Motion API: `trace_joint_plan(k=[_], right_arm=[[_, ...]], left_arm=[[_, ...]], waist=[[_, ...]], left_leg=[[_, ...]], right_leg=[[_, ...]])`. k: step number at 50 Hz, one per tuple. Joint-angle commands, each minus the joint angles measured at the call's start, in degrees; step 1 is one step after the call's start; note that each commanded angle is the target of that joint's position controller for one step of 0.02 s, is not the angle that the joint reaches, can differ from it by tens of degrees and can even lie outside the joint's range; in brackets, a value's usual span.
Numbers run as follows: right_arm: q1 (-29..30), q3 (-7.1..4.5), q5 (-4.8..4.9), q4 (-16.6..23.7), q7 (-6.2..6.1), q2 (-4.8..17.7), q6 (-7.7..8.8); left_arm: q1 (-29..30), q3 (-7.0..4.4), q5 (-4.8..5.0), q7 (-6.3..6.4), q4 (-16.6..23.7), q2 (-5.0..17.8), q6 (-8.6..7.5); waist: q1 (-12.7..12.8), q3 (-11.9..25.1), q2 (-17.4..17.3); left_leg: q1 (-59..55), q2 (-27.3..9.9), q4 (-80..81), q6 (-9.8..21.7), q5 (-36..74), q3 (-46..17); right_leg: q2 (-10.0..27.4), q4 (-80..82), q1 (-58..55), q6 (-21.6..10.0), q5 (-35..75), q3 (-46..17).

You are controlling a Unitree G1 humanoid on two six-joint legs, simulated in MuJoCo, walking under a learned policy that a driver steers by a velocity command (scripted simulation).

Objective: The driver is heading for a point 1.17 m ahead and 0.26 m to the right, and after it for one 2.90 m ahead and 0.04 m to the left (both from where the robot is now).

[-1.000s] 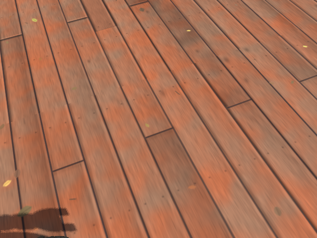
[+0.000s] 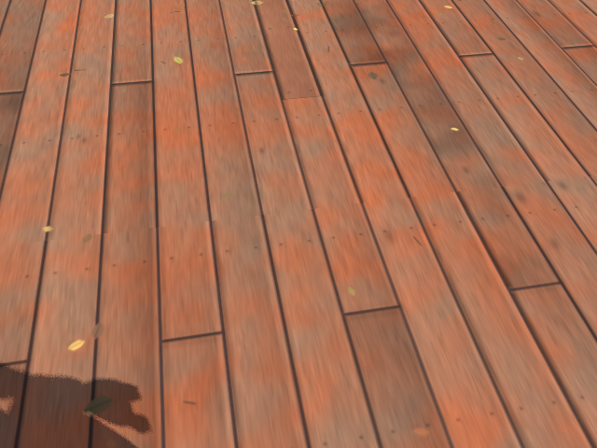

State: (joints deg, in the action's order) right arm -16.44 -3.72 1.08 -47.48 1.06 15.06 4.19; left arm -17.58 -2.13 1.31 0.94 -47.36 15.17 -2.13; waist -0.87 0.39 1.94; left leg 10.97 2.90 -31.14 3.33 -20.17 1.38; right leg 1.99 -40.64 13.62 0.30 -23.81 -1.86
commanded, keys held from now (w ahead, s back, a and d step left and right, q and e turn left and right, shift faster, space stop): w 0.88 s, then w+e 0.12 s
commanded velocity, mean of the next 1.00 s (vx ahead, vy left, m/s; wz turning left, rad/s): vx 0.46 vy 0.00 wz -0.01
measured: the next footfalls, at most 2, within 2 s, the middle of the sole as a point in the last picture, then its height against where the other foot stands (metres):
right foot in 0.38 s outside the picture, level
left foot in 0.92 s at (260, 396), level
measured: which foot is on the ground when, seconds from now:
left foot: down 0.00-0.38, up 0.40-0.90, down 0.92-1.00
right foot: up 0.00-0.36, down 0.38-0.94, up 0.96-1.00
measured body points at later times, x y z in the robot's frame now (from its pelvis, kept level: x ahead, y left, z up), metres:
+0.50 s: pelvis +0.24 -0.07 +0.00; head +0.27 -0.07 +0.45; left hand +0.40 +0.20 -0.10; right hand +0.27 -0.34 -0.13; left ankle +0.11 +0.08 -0.63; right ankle +0.31 -0.15 -0.73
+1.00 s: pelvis +0.52 -0.01 +0.00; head +0.55 +0.00 +0.45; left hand +0.52 +0.27 -0.14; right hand +0.72 -0.26 -0.09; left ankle +0.61 +0.09 -0.73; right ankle +0.35 -0.15 -0.66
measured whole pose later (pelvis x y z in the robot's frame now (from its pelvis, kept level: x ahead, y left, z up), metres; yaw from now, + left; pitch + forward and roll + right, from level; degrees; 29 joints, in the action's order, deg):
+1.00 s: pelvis +0.52 -0.01 +0.00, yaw -1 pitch +2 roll -1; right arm -3.8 -1.9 0.0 -41.8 1.7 14.8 5.8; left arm -21.6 -2.3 1.5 -0.1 -51.1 17.1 -3.1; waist 3.1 -2.4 0.7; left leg 25.0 -0.3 -31.0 2.6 -8.2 2.8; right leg -1.0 -54.7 11.6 -2.2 -28.2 -3.3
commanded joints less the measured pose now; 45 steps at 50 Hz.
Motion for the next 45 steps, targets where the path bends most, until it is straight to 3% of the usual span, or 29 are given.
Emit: trace_joint_plan(k=[1,2,3,5,7,9,11,13,15,17,18,19,20,21,22,23,24,25,27,29,32,36,41,44,45], right_arm=[[-11.13,-2.28,-0.89,-0.02,0.2,9.42,1.75],[-10.39,-1.84,-0.92,0.35,0.03,8.06,1.93],[-9.56,-1.36,-0.8,0.23,-0.04,7.2,1.71],[-8.83,-0.23,-0.84,-0.06,-0.28,4.73,0.67],[-8.12,-0.05,-0.49,0.14,-0.94,5.28,-0.05],[-7.66,-0.29,-0.52,0.28,-1.72,7.38,-0.17],[-9.67,-0.71,-0.51,-0.51,-1.96,9.47,0.15],[-10.17,-0.96,0.09,-1.33,-1.9,10.02,0.42],[-9.8,-1.16,0.2,-1.83,-1.8,10.15,0.27],[-8.99,-1.58,-0.24,-1.88,-1.79,11.21,-0.39],[-8.84,-1.35,-0.59,-1.68,-1.93,10.68,-0.89],[-9.24,-0.49,-1.71,-0.29,-2.16,8.59,-1.05],[-18.13,2.01,-1.07,0.34,-1.58,-0.78,-0.09],[-13.71,0.64,0.47,-0.35,-1.09,5.73,1.11],[-6.7,-0.45,1.94,1.89,-0.87,9.07,1.66],[-3.37,-0.25,1.57,2.74,-1.19,8.76,2.0],[-2.07,-0.44,0.54,2.85,-1.45,8.12,1.92],[-3.58,-0.53,0.12,2.43,-1.48,7.36,1.38],[-5.11,-0.25,-0.13,1.74,-1.69,5.41,0.17],[-2.24,-0.18,-0.66,2.84,-1.94,5.14,-0.61],[4.64,0.03,-1.25,5.04,-1.84,5.04,-0.29],[12.73,0.89,-0.85,7.02,-0.9,3.53,0.86],[20.28,1.19,-0.1,10.26,0.85,4.09,1.58],[17.71,0.56,-0.06,10.31,1.5,6.15,1.91],[12.88,-0.29,-0.23,9.12,1.32,7.64,2.06]], left_arm=[[10.81,-1.79,1.01,-0.1,9.45,7.77,-3.63],[10.1,-1.47,1.31,-0.6,8.97,6.72,-3.81],[11.2,-1.34,0.97,-1.2,9.21,6.1,-3.91],[13.13,-1.15,0.27,-2.52,9.8,4.77,-3.74],[15.45,-0.3,-0.22,-3.75,10.79,2.49,-3.44],[19.88,0.62,-0.34,-4.3,12.54,0.73,-3.47],[22.34,0.48,0.01,-4.26,13.61,1.78,-3.38],[23.05,-0.09,0.37,-4.05,14.3,3.82,-3.23],[22.03,-0.79,0.28,-3.94,14.38,5.6,-3.32],[14.54,-2.21,-0.05,-3.39,12.56,8.08,-3.06],[5.59,-3.36,0.03,-2.8,9.84,9.78,-2.68],[-4.51,-4.24,-0.39,-2.04,7.75,12.74,-2.21],[-6.81,-4.67,-1.29,-2.67,6.53,17.18,-2.39],[-5.29,-3.34,-0.77,-2.7,6.64,11.21,-2.48],[-0.38,-2.68,-0.59,-2.52,6.84,9.33,-2.67],[3.33,-2.42,-0.87,-2.55,7.2,8.54,-2.86],[5.72,-2.18,-1.55,-2.79,7.25,7.46,-3.15],[7.02,-1.92,-2.29,-2.87,7.21,6.42,-3.55],[7.32,-1.89,-1.77,-3.01,6.36,5.88,-4.34],[6.28,-2.08,-1.46,-2.87,5.07,6.88,-4.85],[3.36,-2.44,-1.3,-2.06,3.58,8.51,-4.5],[-0.84,-2.64,-0.55,-1.35,1.73,10.15,-3.71],[-5.96,-2.75,-0.26,-1.16,-1.22,10.71,-2.0],[-5.29,-3.15,-0.14,-0.77,-1.72,11.89,-1.03],[-4.41,-3.1,-0.09,-0.72,-1.63,12.06,-0.73]], waist=[[-5.0,-3.46,-9.69],[-4.1,-2.89,-7.1],[-3.58,-3.89,-5.39],[-2.81,-4.2,-6.51],[-2.88,-4.68,-6.52],[-3.62,-5.92,-6.0],[-4.22,-6.62,-7.24],[-3.39,-7.75,-7.86],[-1.62,-6.89,-7.8],[3.07,-0.69,-8.86],[7.41,4.77,-8.19],[10.88,12.13,-2.82],[5.12,22.09,15.25],[7.26,18.6,10.55],[6.36,7.91,7.02],[4.51,3.54,1.21],[2.61,0.97,-0.28],[0.5,1.14,1.43],[-0.94,0.97,2.17],[-0.97,-1.38,1.4],[0.89,-3.43,0.0],[4.24,-4.31,-0.43],[6.47,-5.4,0.2],[3.74,-2.96,2.35],[0.63,0.05,2.63]], left_leg=[[-25.24,-22.85,16.66,15.34,10.44,-35.96],[-26.41,-21.84,16.54,14.09,11.49,-31.59],[-25.9,-20.87,17.47,12.53,14.42,-27.34],[-22.06,-17.44,19.57,9.44,21.12,-19.4],[-16.45,-14.79,21.68,8.84,23.46,-13.61],[-9.54,-12.59,23.66,8.0,22.37,-9.39],[-6.36,-13.22,25.7,7.73,20.29,-8.52],[-8.08,-15.22,25.6,6.98,21.16,-8.39],[-12.14,-16.62,22.13,5.56,30.21,-7.49],[-14.3,-15.7,11.2,3.77,49.53,-5.27],[-10.68,-13.42,0.33,2.3,53.62,-3.5],[2.44,-10.84,-17.07,0.64,37.55,-2.71],[20.78,0.73,-38.49,-2.71,-8.67,-4.58],[27.03,-1.06,-45.25,-2.0,-11.57,-10.83],[31.19,-4.06,-46.09,-1.3,-6.71,-8.62],[29.1,-6.99,-43.54,-0.93,-1.35,-7.15],[26.65,-8.9,-40.39,-1.06,1.95,-6.67],[22.75,-10.56,-38.47,-1.03,4.3,-7.41],[20.26,-11.28,-35.52,-1.74,5.41,-6.79],[22.76,-11.97,-31.17,-2.83,7.99,-6.28],[27.65,-12.19,-20.91,-4.32,17.52,-5.89],[24.76,-9.68,-6.69,-4.61,27.37,-3.22],[26.55,-7.75,1.04,-3.12,23.34,-2.82],[21.11,-5.76,3.55,-0.68,16.25,-1.72],[12.87,-4.05,5.4,0.65,15.72,-0.38]], right_leg=[[-0.94,-24.35,37.39,-1.64,-7.38,-2.53],[0.88,-26.67,40.03,-2.92,-3.62,-2.83],[2.52,-25.84,41.84,-3.53,0.13,-2.23],[4.29,-20.63,38.58,-3.12,6.08,-0.3],[3.43,-13.14,33.59,-1.15,11.77,2.55],[1.69,-2.33,26.06,0.07,18.77,4.53],[-0.13,4.37,19.5,0.26,23.64,5.33],[-0.27,7.79,17.98,-1.03,25.35,3.77],[-0.78,9.7,16.28,-3.05,24.11,3.3],[-3.49,9.6,6.0,-5.6,21.32,5.32],[-4.45,9.54,-5.92,-7.09,21.03,6.3],[5.12,7.19,-23.53,-10.14,18.86,-4.72],[19.83,17.27,-38.53,-19.68,0.16,-35.98],[19.03,25.98,-34.32,-18.31,-10.05,-44.04],[17.71,26.89,-25.53,-15.72,-7.97,-35.01],[15.66,27.67,-16.95,-14.62,-0.34,-27.89],[13.25,28.62,-10.07,-14.07,6.97,-22.05],[11.41,30.04,-6.0,-13.66,10.61,-18.26],[10.19,32.81,-2.2,-14.61,13.58,-14.28],[10.01,34.9,-0.03,-15.18,15.12,-11.3],[9.27,36.01,-2.21,-14.74,17.92,-8.19],[7.68,35.51,-4.33,-12.48,20.6,-3.42],[11.22,31.03,-14.35,-12.11,23.96,-4.09],[12.76,25.38,-18.9,-10.55,35.45,-4.55],[11.26,19.21,-17.83,-9.58,44.56,-3.72]])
